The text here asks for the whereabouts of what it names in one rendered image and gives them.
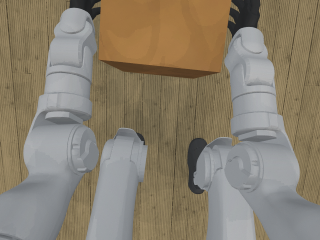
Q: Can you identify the left robot forearm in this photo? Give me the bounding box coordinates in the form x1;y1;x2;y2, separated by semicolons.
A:
23;8;97;165

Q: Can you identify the left robot hand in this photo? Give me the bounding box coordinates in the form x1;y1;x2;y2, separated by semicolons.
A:
69;0;101;21

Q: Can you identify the robot right foot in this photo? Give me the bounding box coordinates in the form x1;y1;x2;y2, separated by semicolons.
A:
187;138;208;194

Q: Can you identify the carton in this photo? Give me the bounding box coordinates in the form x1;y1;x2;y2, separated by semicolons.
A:
98;0;232;79

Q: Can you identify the right robot forearm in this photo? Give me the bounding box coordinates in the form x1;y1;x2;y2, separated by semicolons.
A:
224;27;296;156

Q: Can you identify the robot left upper arm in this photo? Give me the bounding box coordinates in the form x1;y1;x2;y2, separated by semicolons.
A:
0;123;99;240

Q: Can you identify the robot right upper arm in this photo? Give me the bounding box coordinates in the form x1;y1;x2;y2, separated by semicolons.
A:
224;141;320;240

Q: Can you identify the robot foot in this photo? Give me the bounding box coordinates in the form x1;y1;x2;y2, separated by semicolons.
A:
187;138;208;194
136;132;145;145

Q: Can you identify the right robot hand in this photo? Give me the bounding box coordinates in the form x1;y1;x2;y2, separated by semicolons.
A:
227;0;261;38

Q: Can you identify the robot left foot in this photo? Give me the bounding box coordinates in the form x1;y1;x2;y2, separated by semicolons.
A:
136;132;145;145

